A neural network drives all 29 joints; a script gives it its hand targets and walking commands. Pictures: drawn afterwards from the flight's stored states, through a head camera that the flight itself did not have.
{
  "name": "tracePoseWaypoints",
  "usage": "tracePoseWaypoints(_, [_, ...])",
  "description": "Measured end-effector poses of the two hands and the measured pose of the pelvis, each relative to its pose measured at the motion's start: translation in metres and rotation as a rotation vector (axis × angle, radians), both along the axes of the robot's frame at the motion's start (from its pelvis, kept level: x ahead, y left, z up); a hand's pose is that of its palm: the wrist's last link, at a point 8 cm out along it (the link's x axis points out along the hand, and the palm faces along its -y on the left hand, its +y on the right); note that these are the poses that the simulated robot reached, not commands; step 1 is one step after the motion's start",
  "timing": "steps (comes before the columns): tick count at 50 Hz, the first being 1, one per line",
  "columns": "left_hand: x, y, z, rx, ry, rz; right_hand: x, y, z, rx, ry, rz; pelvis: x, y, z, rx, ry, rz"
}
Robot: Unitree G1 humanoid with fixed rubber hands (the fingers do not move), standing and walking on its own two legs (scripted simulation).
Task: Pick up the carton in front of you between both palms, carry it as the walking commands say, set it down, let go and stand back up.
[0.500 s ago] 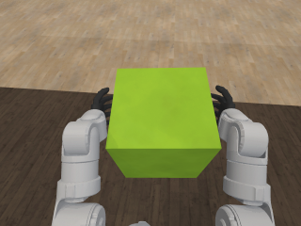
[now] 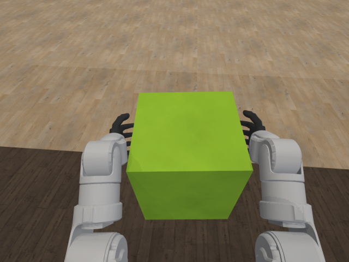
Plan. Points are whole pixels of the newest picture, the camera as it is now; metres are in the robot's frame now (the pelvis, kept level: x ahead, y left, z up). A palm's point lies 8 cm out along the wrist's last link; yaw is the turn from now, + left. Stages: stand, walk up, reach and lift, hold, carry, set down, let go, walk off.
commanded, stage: carry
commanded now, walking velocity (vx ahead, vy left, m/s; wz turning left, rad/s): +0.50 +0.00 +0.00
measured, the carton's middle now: (185, 159) +0.35 +0.00 +0.06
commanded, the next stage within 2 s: none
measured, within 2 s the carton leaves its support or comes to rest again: neither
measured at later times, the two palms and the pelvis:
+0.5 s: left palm (139, 78) +0.76 +0.17 +0.02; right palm (217, 83) +0.72 -0.13 +0.02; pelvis +0.38 +0.04 -0.07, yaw +0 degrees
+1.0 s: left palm (142, 44) +1.09 +0.20 +0.01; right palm (201, 42) +1.11 -0.10 +0.01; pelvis +0.76 +0.03 -0.11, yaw +1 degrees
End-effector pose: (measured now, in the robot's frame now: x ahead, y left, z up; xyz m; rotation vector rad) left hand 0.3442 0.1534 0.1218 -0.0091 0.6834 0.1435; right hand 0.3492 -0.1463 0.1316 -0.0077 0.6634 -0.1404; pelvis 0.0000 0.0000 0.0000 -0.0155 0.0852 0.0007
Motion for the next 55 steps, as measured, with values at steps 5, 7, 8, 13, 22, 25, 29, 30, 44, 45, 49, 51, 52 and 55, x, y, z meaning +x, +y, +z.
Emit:
tracePoseWaypoints(5, [0.066, 0.018, -0.022, 0.023, 0.031, 0.055, 0.084, 0.019, -0.028, -0.011, 0.029, 0.086, 0.075, -0.010, -0.018, 0.010, 0.020, 0.020])
tracePoseWaypoints(7, [0.087, 0.026, -0.033, -0.004, 0.074, 0.084, 0.111, 0.027, -0.036, -0.026, 0.072, 0.108, 0.102, -0.015, -0.015, 0.029, 0.020, 0.011])
tracePoseWaypoints(8, [0.099, 0.028, -0.037, -0.010, 0.085, 0.089, 0.125, 0.030, -0.038, -0.034, 0.081, 0.116, 0.115, -0.016, -0.014, 0.037, 0.019, 0.008])
tracePoseWaypoints(13, [0.175, 0.031, -0.051, -0.007, 0.098, 0.065, 0.196, 0.031, -0.052, -0.025, 0.096, 0.090, 0.189, -0.010, -0.016, 0.031, 0.013, 0.012])
tracePoseWaypoints(22, [0.368, 0.026, -0.070, -0.012, -0.042, -0.037, 0.344, 0.026, -0.085, -0.006, -0.043, -0.038, 0.349, 0.027, -0.076, -0.010, 0.008, 0.011])
tracePoseWaypoints(25, [0.412, 0.019, -0.098, -0.015, 0.063, -0.087, 0.375, 0.019, -0.107, -0.039, 0.062, -0.066, 0.385, 0.038, -0.074, -0.008, 0.022, -0.005])
tracePoseWaypoints(29, [0.452, 0.009, -0.124, -0.039, 0.161, -0.122, 0.409, 0.010, -0.119, -0.033, 0.160, -0.122, 0.434, 0.048, -0.063, -0.028, 0.017, -0.017])
tracePoseWaypoints(30, [0.463, 0.008, -0.126, -0.051, 0.160, -0.122, 0.421, 0.010, -0.117, -0.035, 0.159, -0.133, 0.446, 0.049, -0.061, -0.029, 0.016, -0.018])
tracePoseWaypoints(44, [0.666, 0.037, -0.093, -0.003, -0.049, -0.006, 0.662, 0.036, -0.092, -0.010, -0.048, -0.003, 0.673, 0.037, -0.094, -0.003, 0.012, 0.007])
tracePoseWaypoints(45, [0.683, 0.037, -0.096, 0.008, -0.049, -0.003, 0.681, 0.036, -0.097, -0.021, -0.049, 0.013, 0.693, 0.035, -0.103, 0.010, 0.006, 0.012])
tracePoseWaypoints(49, [0.734, 0.046, -0.108, 0.056, -0.005, 0.021, 0.746, 0.045, -0.116, -0.012, -0.006, 0.069, 0.748, 0.032, -0.113, -0.006, 0.013, 0.019])
tracePoseWaypoints(51, [0.754, 0.054, -0.119, 0.048, 0.058, 0.047, 0.774, 0.055, -0.126, -0.010, 0.054, 0.092, 0.772, 0.031, -0.111, 0.009, 0.015, 0.008])
tracePoseWaypoints(52, [0.763, 0.057, -0.125, 0.028, 0.083, 0.043, 0.788, 0.059, -0.130, -0.008, 0.081, 0.102, 0.784, 0.031, -0.108, 0.014, 0.013, 0.002])
tracePoseWaypoints(55, [0.797, 0.064, -0.134, 0.026, 0.124, 0.044, 0.825, 0.067, -0.139, -0.012, 0.122, 0.112, 0.821, 0.033, -0.103, 0.022, 0.012, 0.007])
